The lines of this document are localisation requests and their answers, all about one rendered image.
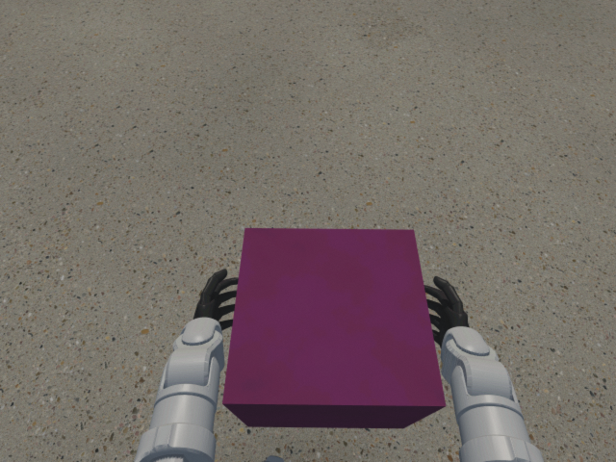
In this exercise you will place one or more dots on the robot left hand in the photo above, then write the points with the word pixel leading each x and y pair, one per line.
pixel 210 299

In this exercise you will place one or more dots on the robot right hand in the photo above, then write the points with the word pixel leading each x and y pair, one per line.
pixel 450 308

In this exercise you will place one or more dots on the robot right forearm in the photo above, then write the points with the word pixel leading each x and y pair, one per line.
pixel 487 411

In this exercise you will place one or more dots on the carton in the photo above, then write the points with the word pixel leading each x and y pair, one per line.
pixel 331 329

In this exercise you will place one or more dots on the robot left forearm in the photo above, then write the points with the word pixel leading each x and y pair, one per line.
pixel 181 428

